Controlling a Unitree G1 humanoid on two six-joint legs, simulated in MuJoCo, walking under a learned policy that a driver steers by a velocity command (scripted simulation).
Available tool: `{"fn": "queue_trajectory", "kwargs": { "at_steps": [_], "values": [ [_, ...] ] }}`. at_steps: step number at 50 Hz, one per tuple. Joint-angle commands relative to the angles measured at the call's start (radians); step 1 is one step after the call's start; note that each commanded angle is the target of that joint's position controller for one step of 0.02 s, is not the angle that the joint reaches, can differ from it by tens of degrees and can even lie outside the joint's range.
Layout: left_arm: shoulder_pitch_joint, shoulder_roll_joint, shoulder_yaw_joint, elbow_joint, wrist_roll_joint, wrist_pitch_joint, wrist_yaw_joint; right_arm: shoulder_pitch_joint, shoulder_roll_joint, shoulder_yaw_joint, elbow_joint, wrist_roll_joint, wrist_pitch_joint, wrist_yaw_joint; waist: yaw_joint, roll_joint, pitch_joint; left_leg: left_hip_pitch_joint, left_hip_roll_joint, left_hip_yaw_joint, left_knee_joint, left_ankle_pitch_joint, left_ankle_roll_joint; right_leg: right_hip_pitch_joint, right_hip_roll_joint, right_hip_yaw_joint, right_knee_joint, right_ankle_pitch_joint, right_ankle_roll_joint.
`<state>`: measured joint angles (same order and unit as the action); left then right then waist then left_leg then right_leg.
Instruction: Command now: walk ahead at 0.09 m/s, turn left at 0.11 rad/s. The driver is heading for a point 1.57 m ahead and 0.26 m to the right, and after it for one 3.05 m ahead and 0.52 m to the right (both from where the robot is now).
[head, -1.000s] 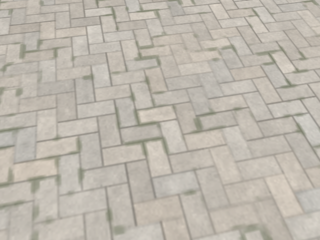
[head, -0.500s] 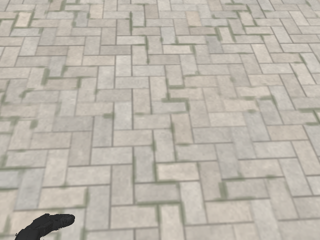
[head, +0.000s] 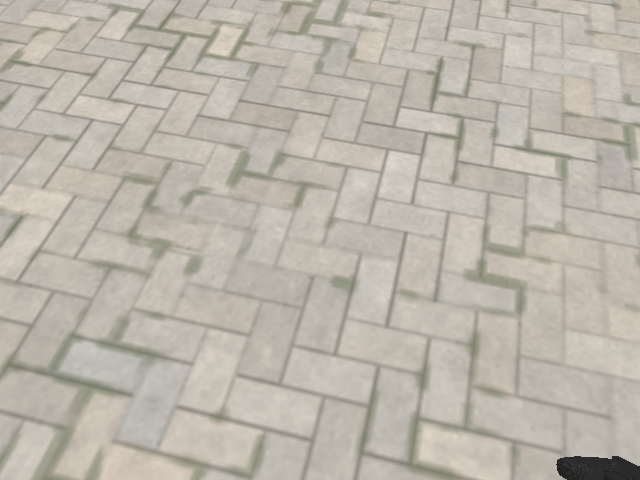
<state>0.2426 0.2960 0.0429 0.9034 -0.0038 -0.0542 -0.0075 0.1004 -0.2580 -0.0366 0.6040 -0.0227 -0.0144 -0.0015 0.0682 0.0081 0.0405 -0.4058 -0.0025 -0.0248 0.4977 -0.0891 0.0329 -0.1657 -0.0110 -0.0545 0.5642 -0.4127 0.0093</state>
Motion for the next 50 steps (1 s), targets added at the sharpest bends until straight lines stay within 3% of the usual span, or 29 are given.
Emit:
{"fn": "queue_trajectory", "kwargs": {
  "at_steps": [1, 2, 4, 5, 7, 10, 11, 12, 13, 14, 15, 17, 20, 28, 50],
  "values": [
    [0.069, 0.08, -0.005, -0.041, 0.006, 0.007, -0.006, 0.142, -0.08, -0.019, -0.03, -0.006, -0.001, -0.001, -0.079, 0.174, -0.322, 0.488, 0.353, -0.385, -0.06, 0.652, 0.295, -0.26, -0.04, 0.111, 0.338, -0.291, 0.042],
    [0.021, 0.105, 0.003, -0.053, -0.005, 0.022, -0.002, 0.11, -0.081, -0.017, -0.018, 0.004, -0.002, 0.006, -0.078, 0.148, -0.247, 0.44, 0.305, -0.343, -0.086, 0.513, 0.256, -0.306, -0.049, 0.112, 0.365, -0.277, 0.053],
    [0.0, 0.11, 0.012, -0.043, 0.004, 0.053, 0.018, 0.029, -0.125, -0.029, -0.012, 0.008, -0.001, 0.007, -0.053, 0.101, -0.167, 0.294, 0.264, -0.288, -0.136, 0.348, 0.204, -0.279, -0.068, 0.113, 0.321, -0.181, 0.073],
    [0.013, 0.101, 0.012, -0.035, 0.005, 0.063, 0.023, -0.005, -0.137, -0.034, -0.01, 0.004, 0.001, 0.004, -0.032, 0.114, -0.152, 0.211, 0.238, -0.251, -0.156, 0.309, 0.189, -0.214, -0.063, 0.102, 0.285, -0.127, 0.082],
    [0.042, 0.067, 0.005, -0.013, 0.003, 0.071, 0.028, -0.034, -0.122, -0.034, 0.002, -0.004, 0.005, 0.0, -0.021, 0.132, -0.158, 0.136, 0.198, -0.189, -0.168, 0.237, 0.175, -0.11, -0.044, 0.073, 0.195, -0.013, 0.083],
    [0.039, 0.041, -0.001, 0.0, 0.015, 0.07, 0.025, -0.048, -0.087, -0.024, 0.031, 0.007, 0.008, -0.004, -0.009, 0.125, -0.156, 0.087, 0.154, -0.144, -0.155, -0.014, 0.134, 0.019, -0.024, 0.045, -0.025, 0.216, 0.054],
    [0.019, 0.05, -0.002, -0.007, 0.03, 0.07, 0.022, -0.013, -0.066, -0.018, 0.054, 0.009, 0.007, -0.002, -0.016, 0.103, -0.139, 0.068, 0.123, -0.133, -0.156, -0.154, 0.086, 0.049, -0.035, 0.062, -0.096, 0.289, 0.035],
    [-0.005, 0.085, 0.001, -0.023, 0.038, 0.069, 0.024, 0.019, -0.058, -0.015, 0.075, 0.003, 0.006, -0.001, -0.04, 0.059, -0.099, 0.041, 0.088, -0.117, -0.139, -0.289, 0.038, 0.045, -0.089, 0.119, -0.142, 0.301, 0.006],
    [-0.041, 0.15, 0.016, -0.025, 0.021, 0.071, 0.03, 0.048, -0.061, -0.018, 0.076, -0.004, 0.006, 0.0, -0.089, -0.055, -0.043, 0.059, 0.035, -0.07, -0.129, -0.316, -0.001, -0.06, -0.111, 0.13, -0.145, 0.157, -0.037],
    [-0.071, 0.117, 0.011, -0.02, 0.018, 0.066, 0.029, 0.023, -0.06, -0.017, 0.081, -0.007, 0.008, -0.005, -0.079, -0.099, -0.016, 0.146, 0.013, -0.038, -0.094, -0.254, -0.024, -0.179, -0.096, 0.139, -0.187, -0.024, -0.053],
    [-0.085, 0.086, 0.002, -0.02, 0.023, 0.057, 0.028, 0.008, -0.075, -0.023, 0.087, 0.0, 0.008, -0.012, -0.075, -0.097, 0.0, 0.188, 0.014, -0.035, -0.066, -0.196, -0.025, -0.217, -0.087, 0.139, -0.211, -0.048, -0.04],
    [-0.088, 0.073, -0.004, -0.007, 0.022, 0.038, 0.027, 0.021, -0.076, -0.028, 0.107, 0.004, 0.011, -0.022, -0.075, -0.099, -0.011, 0.213, 0.023, -0.041, -0.049, -0.099, -0.014, -0.192, -0.076, 0.127, -0.205, 0.052, -0.015],
    [-0.049, 0.074, -0.006, 0.022, 0.012, 0.025, 0.027, 0.043, -0.074, -0.031, 0.142, 0.006, 0.008, -0.023, -0.062, -0.056, -0.045, 0.225, 0.029, -0.041, -0.041, 0.007, -0.011, -0.126, -0.065, 0.112, -0.17, 0.165, -0.012],
    [-0.039, 0.067, -0.012, 0.064, 0.009, 0.035, 0.029, 0.069, -0.08, -0.037, 0.235, 0.017, 0.014, -0.031, -0.055, -0.009, -0.056, 0.256, 0.034, -0.034, -0.036, 0.11, -0.025, -0.07, -0.048, 0.095, -0.157, 0.293, -0.023],
    [0.008, 0.044, -0.021, 0.14, 0.009, 0.041, 0.033, 0.065, -0.083, -0.026, 0.436, 0.021, 0.028, -0.049, -0.064, -0.015, -0.015, 0.263, 0.035, -0.018, -0.074, 0.054, -0.041, -0.06, -0.025, 0.08, -0.204, 0.276, -0.028]
  ]
}}
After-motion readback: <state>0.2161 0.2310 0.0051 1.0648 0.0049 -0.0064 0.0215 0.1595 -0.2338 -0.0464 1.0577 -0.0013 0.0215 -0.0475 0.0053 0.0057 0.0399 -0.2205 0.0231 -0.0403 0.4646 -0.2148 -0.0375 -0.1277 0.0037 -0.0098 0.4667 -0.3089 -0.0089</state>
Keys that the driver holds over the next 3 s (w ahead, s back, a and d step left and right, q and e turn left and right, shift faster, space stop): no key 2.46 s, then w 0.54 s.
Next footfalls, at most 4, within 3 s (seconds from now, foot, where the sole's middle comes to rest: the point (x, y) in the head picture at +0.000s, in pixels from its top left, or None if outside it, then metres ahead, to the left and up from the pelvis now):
0.24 right None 0.07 -0.15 -0.77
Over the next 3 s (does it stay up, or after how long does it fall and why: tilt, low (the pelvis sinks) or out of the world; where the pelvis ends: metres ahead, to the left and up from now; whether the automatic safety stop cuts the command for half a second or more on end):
stays up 0.22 0.02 0.01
